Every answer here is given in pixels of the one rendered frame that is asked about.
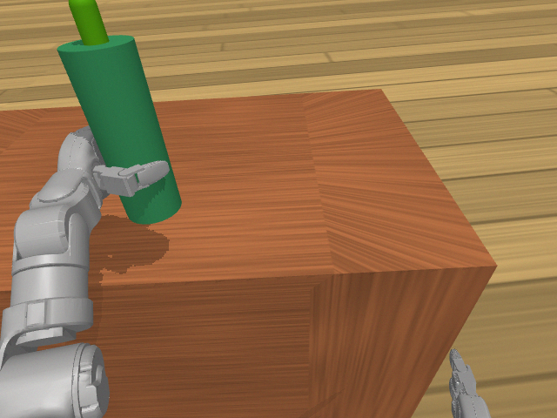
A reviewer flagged right robot hand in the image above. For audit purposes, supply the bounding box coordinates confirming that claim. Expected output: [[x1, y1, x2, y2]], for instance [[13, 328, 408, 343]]
[[449, 349, 491, 418]]

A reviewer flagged bottle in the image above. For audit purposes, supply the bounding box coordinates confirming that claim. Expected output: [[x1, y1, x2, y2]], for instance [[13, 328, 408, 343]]
[[57, 0, 182, 225]]

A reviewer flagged left robot hand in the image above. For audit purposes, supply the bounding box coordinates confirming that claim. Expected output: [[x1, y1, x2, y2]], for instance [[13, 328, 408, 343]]
[[57, 125, 170, 199]]

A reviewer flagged left robot arm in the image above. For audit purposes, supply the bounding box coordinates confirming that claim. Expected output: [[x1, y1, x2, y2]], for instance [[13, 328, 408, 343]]
[[0, 168, 110, 418]]

